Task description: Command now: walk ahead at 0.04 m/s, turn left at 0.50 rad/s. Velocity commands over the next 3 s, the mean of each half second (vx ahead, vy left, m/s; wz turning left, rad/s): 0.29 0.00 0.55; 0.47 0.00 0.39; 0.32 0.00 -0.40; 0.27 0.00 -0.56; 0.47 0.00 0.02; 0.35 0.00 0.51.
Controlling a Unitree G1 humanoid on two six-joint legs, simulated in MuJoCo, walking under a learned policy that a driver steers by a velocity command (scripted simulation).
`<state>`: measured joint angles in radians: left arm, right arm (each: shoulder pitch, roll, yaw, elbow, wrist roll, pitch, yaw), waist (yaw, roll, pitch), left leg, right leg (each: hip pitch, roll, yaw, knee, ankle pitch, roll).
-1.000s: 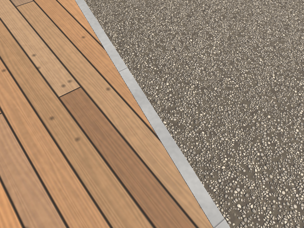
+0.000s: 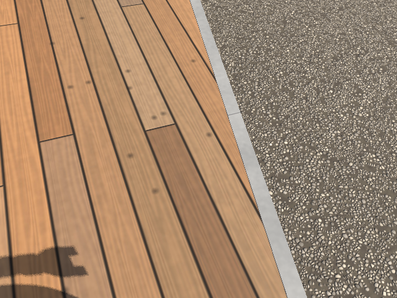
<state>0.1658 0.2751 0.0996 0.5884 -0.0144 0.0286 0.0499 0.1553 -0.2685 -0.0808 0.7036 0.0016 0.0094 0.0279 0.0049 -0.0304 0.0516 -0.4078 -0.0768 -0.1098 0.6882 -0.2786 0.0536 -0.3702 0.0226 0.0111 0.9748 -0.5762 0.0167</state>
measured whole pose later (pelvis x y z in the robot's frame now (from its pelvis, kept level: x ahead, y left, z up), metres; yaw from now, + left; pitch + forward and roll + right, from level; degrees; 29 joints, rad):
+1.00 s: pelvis +0.30 +0.17 +0.02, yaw +28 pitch +1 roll +1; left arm 0.25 0.31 0.05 0.69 -0.03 -0.06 0.00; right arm 0.28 -0.26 -0.05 0.74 -0.01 -0.08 0.02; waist -0.01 -0.05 0.02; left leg -0.18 -0.08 0.05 0.37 -0.22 0.08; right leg -0.69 -0.13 0.03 1.14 -0.21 0.02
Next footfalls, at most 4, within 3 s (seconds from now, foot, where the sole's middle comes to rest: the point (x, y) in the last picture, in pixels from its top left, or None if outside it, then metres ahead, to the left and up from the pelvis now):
0.28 right None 0.10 -0.13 -0.76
0.76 left None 0.28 0.25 -0.76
1.28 right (131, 236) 0.67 0.22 -0.76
1.72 left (64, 236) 0.66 0.45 -0.76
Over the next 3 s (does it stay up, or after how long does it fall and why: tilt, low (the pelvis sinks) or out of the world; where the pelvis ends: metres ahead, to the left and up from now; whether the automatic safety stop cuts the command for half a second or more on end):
stays up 1.14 0.29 0.02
